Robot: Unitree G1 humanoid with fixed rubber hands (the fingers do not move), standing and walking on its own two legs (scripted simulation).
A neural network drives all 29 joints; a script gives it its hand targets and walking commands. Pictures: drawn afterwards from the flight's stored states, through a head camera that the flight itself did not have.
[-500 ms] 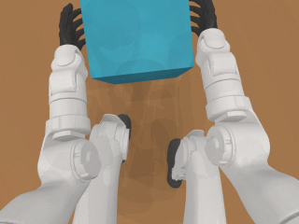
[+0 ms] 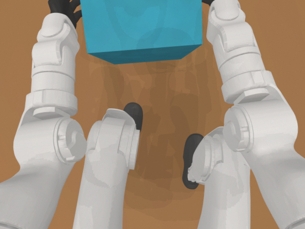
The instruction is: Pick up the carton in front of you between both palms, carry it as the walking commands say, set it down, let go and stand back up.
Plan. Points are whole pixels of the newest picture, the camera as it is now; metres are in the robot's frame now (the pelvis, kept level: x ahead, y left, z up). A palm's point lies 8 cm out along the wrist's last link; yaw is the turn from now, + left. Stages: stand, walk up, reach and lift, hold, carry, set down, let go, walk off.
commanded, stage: set down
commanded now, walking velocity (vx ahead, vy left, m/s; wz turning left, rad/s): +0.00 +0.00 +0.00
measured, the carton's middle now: (143, 13) +0.53 +0.13 -0.24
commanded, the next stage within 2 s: none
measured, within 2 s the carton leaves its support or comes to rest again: rests again in 0.94 s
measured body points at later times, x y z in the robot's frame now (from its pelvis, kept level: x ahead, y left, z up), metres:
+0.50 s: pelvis -0.01 +0.00 -0.01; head +0.36 +0.00 +0.24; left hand +0.49 +0.28 -0.17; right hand +0.56 -0.02 -0.19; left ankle +0.14 +0.14 -0.36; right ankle +0.07 -0.11 -0.36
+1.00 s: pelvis -0.01 +0.01 -0.01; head +0.36 +0.01 +0.22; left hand +0.48 +0.29 -0.19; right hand +0.56 -0.03 -0.21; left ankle +0.14 +0.14 -0.36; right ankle +0.07 -0.11 -0.36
